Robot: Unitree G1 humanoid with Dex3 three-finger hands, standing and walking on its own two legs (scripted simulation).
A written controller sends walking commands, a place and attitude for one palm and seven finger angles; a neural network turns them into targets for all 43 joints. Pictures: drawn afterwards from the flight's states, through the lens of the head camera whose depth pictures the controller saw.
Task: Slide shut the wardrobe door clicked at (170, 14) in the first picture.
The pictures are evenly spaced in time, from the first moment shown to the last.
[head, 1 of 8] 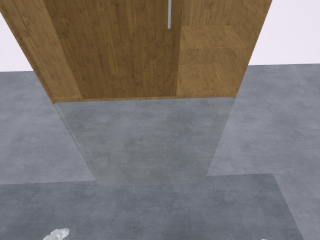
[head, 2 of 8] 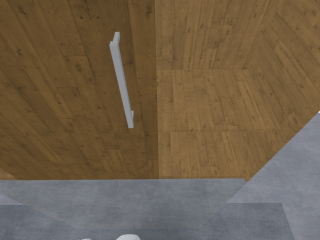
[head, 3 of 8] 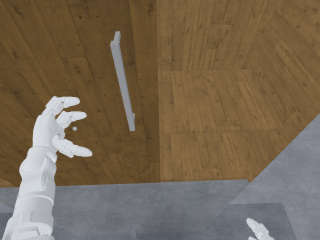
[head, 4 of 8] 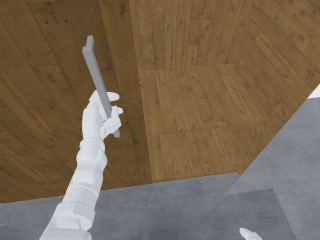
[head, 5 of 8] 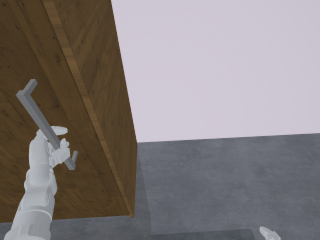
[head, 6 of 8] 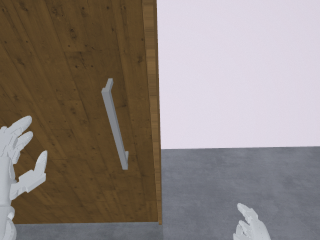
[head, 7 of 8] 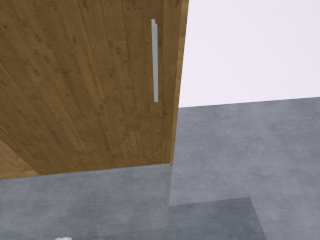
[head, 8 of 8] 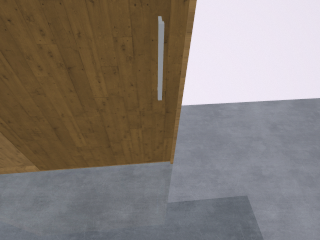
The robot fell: no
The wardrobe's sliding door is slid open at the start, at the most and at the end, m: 0.56 0.56 0.00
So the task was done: yes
